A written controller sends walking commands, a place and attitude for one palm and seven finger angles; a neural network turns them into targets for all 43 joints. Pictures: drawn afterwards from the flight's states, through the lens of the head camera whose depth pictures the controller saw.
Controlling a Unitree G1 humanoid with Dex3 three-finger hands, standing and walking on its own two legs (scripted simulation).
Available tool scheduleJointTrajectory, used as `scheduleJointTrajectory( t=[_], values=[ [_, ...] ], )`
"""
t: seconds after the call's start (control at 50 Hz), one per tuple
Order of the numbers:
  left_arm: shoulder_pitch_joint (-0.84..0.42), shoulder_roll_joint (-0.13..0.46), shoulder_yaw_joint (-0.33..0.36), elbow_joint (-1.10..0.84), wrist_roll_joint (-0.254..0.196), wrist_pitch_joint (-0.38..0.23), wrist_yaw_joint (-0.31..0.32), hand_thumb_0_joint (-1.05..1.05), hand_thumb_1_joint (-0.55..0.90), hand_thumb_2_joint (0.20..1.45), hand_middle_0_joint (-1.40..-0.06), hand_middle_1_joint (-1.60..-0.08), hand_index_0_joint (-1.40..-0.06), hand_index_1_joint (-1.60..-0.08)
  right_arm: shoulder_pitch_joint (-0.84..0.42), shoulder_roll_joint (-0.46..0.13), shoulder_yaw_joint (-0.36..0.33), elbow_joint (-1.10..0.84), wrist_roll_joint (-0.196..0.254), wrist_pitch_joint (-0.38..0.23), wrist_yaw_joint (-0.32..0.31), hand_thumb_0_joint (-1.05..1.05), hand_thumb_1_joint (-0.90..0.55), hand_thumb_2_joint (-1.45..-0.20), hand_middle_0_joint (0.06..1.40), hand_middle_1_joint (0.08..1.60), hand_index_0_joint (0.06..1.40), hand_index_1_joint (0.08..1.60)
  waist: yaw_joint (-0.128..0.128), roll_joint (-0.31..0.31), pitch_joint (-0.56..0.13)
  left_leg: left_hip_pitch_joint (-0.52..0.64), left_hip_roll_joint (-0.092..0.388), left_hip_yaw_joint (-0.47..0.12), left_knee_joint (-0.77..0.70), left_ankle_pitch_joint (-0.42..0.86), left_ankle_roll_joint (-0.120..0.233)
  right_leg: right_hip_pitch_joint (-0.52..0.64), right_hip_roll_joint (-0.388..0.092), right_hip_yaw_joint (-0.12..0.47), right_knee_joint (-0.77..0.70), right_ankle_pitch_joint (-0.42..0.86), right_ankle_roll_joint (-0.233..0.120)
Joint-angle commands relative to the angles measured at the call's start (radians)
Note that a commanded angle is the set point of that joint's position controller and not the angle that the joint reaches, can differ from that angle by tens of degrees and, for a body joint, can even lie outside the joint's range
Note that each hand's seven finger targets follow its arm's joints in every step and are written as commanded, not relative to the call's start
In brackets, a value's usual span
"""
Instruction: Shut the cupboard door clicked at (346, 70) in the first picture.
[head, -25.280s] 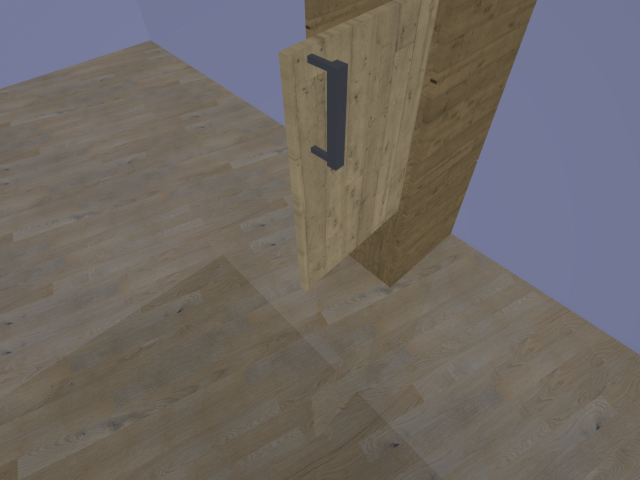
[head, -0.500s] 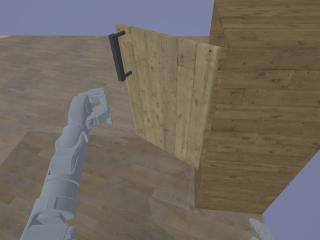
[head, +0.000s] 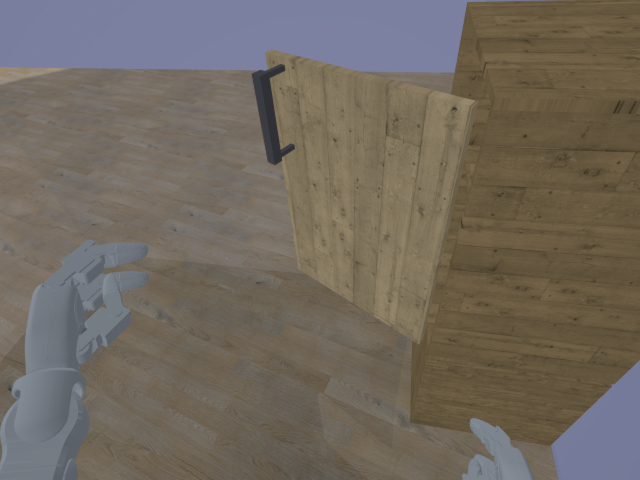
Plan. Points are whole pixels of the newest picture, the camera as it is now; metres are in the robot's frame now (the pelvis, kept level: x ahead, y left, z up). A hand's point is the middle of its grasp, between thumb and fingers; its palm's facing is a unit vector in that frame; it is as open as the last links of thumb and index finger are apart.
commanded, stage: draw the hand back to the body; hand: left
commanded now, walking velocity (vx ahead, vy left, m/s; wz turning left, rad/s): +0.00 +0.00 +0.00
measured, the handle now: (276, 116) +0.69 +0.16 +0.14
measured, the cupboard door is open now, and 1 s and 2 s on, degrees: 60 60 60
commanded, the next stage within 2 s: step back with the hand held close in 0.54 s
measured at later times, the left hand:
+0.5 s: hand (75, 350) +0.19 +0.26 +0.15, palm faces +0.46 -0.80 -0.39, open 7.4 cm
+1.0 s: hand (54, 357) +0.18 +0.28 +0.15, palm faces +0.37 -0.78 -0.51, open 7.4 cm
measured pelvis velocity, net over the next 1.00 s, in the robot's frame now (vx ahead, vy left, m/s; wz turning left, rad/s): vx -0.02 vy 0.02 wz -0.01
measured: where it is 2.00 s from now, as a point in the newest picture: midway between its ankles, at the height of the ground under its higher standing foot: outside the picture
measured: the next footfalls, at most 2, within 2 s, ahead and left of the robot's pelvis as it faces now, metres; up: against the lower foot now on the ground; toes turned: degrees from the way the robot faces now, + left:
none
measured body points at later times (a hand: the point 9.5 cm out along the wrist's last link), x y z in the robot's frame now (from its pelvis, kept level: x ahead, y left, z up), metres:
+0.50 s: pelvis +0.00 +0.00 +0.00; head -0.02 -0.03 +0.45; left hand +0.16 +0.30 +0.17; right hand +0.20 -0.22 -0.08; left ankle +0.00 +0.11 -0.74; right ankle -0.03 -0.11 -0.74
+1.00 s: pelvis -0.02 +0.02 -0.01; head -0.02 +0.00 +0.44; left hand +0.16 +0.32 +0.18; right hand +0.15 -0.24 -0.10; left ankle +0.00 +0.11 -0.74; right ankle -0.03 -0.11 -0.74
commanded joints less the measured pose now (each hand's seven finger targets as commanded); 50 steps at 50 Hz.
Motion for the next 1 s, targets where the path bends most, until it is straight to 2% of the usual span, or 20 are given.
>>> scheduleJointTrajectory(
  t=[0.0, 0.08, 0.14, 0.2, 0.22, 0.24, 0.26, 0.36, 0.38, 0.42, 0.54, 0.64, 0.66, 0.68, 0.72, 0.78, 0.84, 0.9, 0.92, 0.98],
  values=[
    [-0.029, 0.223, 0.177, -0.272, -0.005, -0.082, 0.027, 0.0, 0.9, 0.9, -0.393, -0.51, -0.393, -0.51, -0.157, -0.107, -0.057, -0.175, 0.002, -0.068, -0.011, 0.0, -0.9, -0.9, 0.2, 0.3, 0.2, 0.3, 0.009, -0.04, -0.109, 0.049, 0.006, -0.017, -0.03, 0.195, 0.01, -0.032, 0.0, 0.002, -0.062, 0.199, 0.009],
    [0.111, 0.229, 0.225, -0.334, -0.007, -0.098, 0.034, 0.0, 0.9, 0.9, -0.282, -0.39, -0.282, -0.39, -0.141, -0.097, -0.068, -0.176, 0.003, -0.086, -0.011, 0.0, -0.9, -0.9, 0.2, 0.3, 0.2, 0.3, 0.014, -0.035, -0.123, 0.047, 0.007, -0.011, -0.015, 0.244, 0.011, -0.026, -0.003, -0.003, -0.041, 0.241, 0.012],
    [0.201, 0.245, 0.264, -0.347, -0.01, -0.102, 0.04, 0.0, 0.9, 0.9, -0.2, -0.3, -0.2, -0.3, -0.135, -0.098, -0.073, -0.174, 0.005, -0.099, -0.014, 0.0, -0.9, -0.9, 0.2, 0.3, 0.2, 0.3, 0.017, -0.029, -0.079, 0.034, 0.012, -0.008, -0.015, 0.226, 0.01, -0.051, -0.004, -0.002, -0.051, 0.216, 0.014],
    [0.101, 0.208, 0.203, -0.345, 0.004, -0.103, 0.044, 0.0, 0.9, 0.9, -0.2, -0.3, -0.2, -0.3, -0.128, -0.113, -0.077, -0.155, 0.004, -0.119, -0.018, 0.0, -0.9, -0.9, 0.2, 0.3, 0.2, 0.3, -0.008, -0.035, -0.036, 0.042, 0.01, -0.007, -0.016, 0.186, 0.014, -0.103, -0.004, 0.0, -0.07, 0.17, 0.016],
    [0.067, 0.23, 0.219, -0.343, 0.009, -0.108, 0.048, 0.0, 0.9, 0.9, -0.2, -0.3, -0.2, -0.3, -0.122, -0.118, -0.076, -0.153, 0.002, -0.124, -0.021, 0.0, -0.9, -0.9, 0.2, 0.3, 0.2, 0.3, -0.005, -0.045, -0.044, 0.044, 0.005, -0.007, -0.018, 0.175, 0.018, -0.11, -0.004, 0.0, -0.071, 0.159, 0.018],
    [0.077, 0.2, 0.194, -0.318, 0.008, -0.104, 0.049, 0.0, 0.9, 0.9, -0.2, -0.3, -0.2, -0.3, -0.124, -0.111, -0.078, -0.15, 0.002, -0.126, -0.024, 0.0, -0.9, -0.9, 0.2, 0.3, 0.2, 0.3, -0.009, -0.047, -0.024, 0.044, 0.008, -0.007, -0.02, 0.16, 0.019, -0.117, -0.005, 0.0, -0.071, 0.142, 0.017],
    [0.057, 0.217, 0.206, -0.32, 0.011, -0.107, 0.051, 0.0, 0.9, 0.9, -0.2, -0.3, -0.2, -0.3, -0.121, -0.117, -0.077, -0.15, 0.002, -0.129, -0.025, 0.0, -0.9, -0.9, 0.2, 0.3, 0.2, 0.3, -0.004, -0.056, -0.043, 0.051, 0.004, -0.008, -0.023, 0.154, 0.021, -0.117, -0.003, 0.001, -0.074, 0.133, 0.017],
    [0.079, 0.23, 0.222, -0.344, 0.011, -0.111, 0.051, 0.0, 0.9, 0.9, -0.2, -0.3, -0.2, -0.3, -0.131, -0.109, -0.073, -0.151, -0.001, -0.133, -0.025, 0.0, -0.9, -0.9, 0.2, 0.3, 0.2, 0.3, 0.011, -0.051, -0.083, 0.056, 0.001, -0.011, -0.024, 0.182, 0.021, -0.073, -0.004, 0.003, -0.067, 0.166, 0.014],
    [0.101, 0.218, 0.218, -0.335, 0.007, -0.107, 0.05, 0.0, 0.9, 0.9, -0.2, -0.3, -0.2, -0.3, -0.133, -0.102, -0.071, -0.151, -0.002, -0.131, -0.025, 0.0, -0.9, -0.9, 0.2, 0.3, 0.2, 0.3, 0.011, -0.03, -0.062, 0.047, 0.003, -0.009, -0.025, 0.184, 0.018, -0.069, -0.005, 0.004, -0.065, 0.172, 0.013],
    [0.093, 0.241, 0.237, -0.365, 0.009, -0.109, 0.049, 0.0, 0.9, 0.9, -0.2, -0.3, -0.2, -0.3, -0.132, -0.103, -0.066, -0.153, -0.003, -0.131, -0.021, 0.0, -0.9, -0.9, 0.2, 0.3, 0.2, 0.3, 0.015, 0.002, -0.081, 0.045, 0.001, -0.013, -0.025, 0.201, 0.013, -0.053, -0.006, 0.005, -0.065, 0.189, 0.01],
    [0.131, 0.221, 0.234, -0.353, 0.003, -0.098, 0.044, 0.0, 0.9, 0.9, -0.2, -0.3, -0.2, -0.3, -0.132, -0.095, -0.065, -0.159, -0.003, -0.122, -0.015, 0.0, -0.9, -0.9, 0.2, 0.3, 0.2, 0.3, 0.012, 0.003, -0.05, 0.036, 0.011, -0.012, -0.027, 0.217, 0.005, -0.059, -0.002, -0.001, -0.061, 0.197, 0.009],
    [0.14, 0.21, 0.224, -0.339, 0.001, -0.093, 0.042, 0.0, 0.9, 0.9, -0.2, -0.3, -0.2, -0.3, -0.128, -0.098, -0.067, -0.162, -0.004, -0.117, -0.016, 0.0, -0.9, -0.9, 0.2, 0.3, 0.2, 0.3, 0.009, -0.037, -0.054, 0.038, 0.014, -0.012, -0.031, 0.205, 0.007, -0.062, -0.001, -0.002, -0.064, 0.186, 0.013],
    [0.037, 0.35, 0.337, -0.409, 0.003, -0.125, 0.049, 0.0, 0.9, 0.9, -0.2, -0.3, -0.2, -0.3, -0.125, -0.147, -0.083, -0.189, 0.006, -0.092, -0.014, 0.0, -0.9, -0.9, 0.2, 0.3, 0.2, 0.3, -0.019, -0.02, -0.029, -0.037, 0.038, -0.032, 0.031, 0.141, 0.029, -0.138, -0.057, 0.084, -0.102, 0.233, 0.005],
    [0.133, 0.283, 0.283, -0.329, 0.002, -0.126, 0.042, 0.0, 0.9, 0.9, -0.2, -0.3, -0.2, -0.3, -0.125, -0.128, -0.079, -0.173, 0.002, -0.078, -0.018, 0.0, -0.9, -0.9, 0.2, 0.3, 0.2, 0.3, -0.026, -0.071, -0.051, -0.038, 0.035, -0.041, 0.061, 0.134, 0.031, -0.15, -0.094, 0.096, -0.094, 0.265, -0.002],
    [0.184, 0.256, 0.253, -0.323, 0.004, -0.134, 0.039, 0.0, 0.9, 0.9, -0.2, -0.3, -0.2, -0.3, -0.123, -0.123, -0.081, -0.181, 0.005, -0.059, -0.018, 0.0, -0.9, -0.9, 0.2, 0.3, 0.2, 0.3, -0.029, -0.092, -0.094, -0.053, 0.037, -0.037, 0.099, 0.175, 0.025, -0.144, -0.126, 0.097, -0.053, 0.353, -0.009],
    [0.22, 0.28, 0.271, -0.355, 0.002, -0.135, 0.051, 0.0, 0.9, 0.9, -0.2, -0.3, -0.2, -0.3, -0.113, -0.131, -0.093, -0.196, 0.011, -0.034, -0.024, 0.0, -0.9, -0.9, 0.2, 0.3, 0.2, 0.3, -0.033, -0.074, -0.176, -0.037, 0.053, -0.041, 0.113, 0.283, 0.023, -0.132, -0.125, 0.086, 0.01, 0.423, -0.004],
    [0.244, 0.301, 0.288, -0.386, -0.002, -0.129, 0.059, 0.0, 0.9, 0.9, -0.2, -0.3, -0.2, -0.3, -0.114, -0.133, -0.095, -0.215, 0.015, -0.011, -0.035, 0.0, -0.9, -0.9, 0.2, 0.3, 0.2, 0.3, -0.034, -0.08, -0.207, -0.052, 0.066, -0.051, 0.119, 0.376, 0.017, -0.117, -0.117, 0.07, 0.062, 0.477, 0.0],
    [0.263, 0.349, 0.335, -0.412, -0.004, -0.126, 0.07, 0.0, 0.9, 0.9, -0.2, -0.3, -0.2, -0.3, -0.115, -0.144, -0.101, -0.228, 0.015, 0.007, -0.045, 0.0, -0.9, -0.9, 0.2, 0.3, 0.2, 0.3, -0.032, -0.061, -0.211, -0.073, 0.081, -0.063, 0.102, 0.396, 0.019, -0.124, -0.095, 0.064, 0.089, 0.442, 0.01],
    [0.271, 0.323, 0.314, -0.408, -0.006, -0.126, 0.07, 0.0, 0.9, 0.9, -0.2, -0.3, -0.2, -0.3, -0.108, -0.135, -0.096, -0.233, 0.018, 0.013, -0.046, 0.0, -0.9, -0.9, 0.2, 0.3, 0.2, 0.3, -0.036, -0.066, -0.205, -0.094, 0.087, -0.073, 0.093, 0.392, 0.019, -0.119, -0.091, 0.06, 0.101, 0.415, 0.009],
    [0.279, 0.322, 0.317, -0.416, -0.007, -0.131, 0.078, 0.0, 0.9, 0.9, -0.2, -0.3, -0.2, -0.3, -0.098, -0.143, -0.098, -0.241, 0.017, 0.016, -0.047, 0.0, -0.9, -0.9, 0.2, 0.3, 0.2, 0.3, -0.036, -0.038, -0.185, -0.156, 0.103, -0.091, 0.059, 0.307, 0.027, -0.12, -0.068, 0.061, 0.11, 0.312, 0.016]
  ],
)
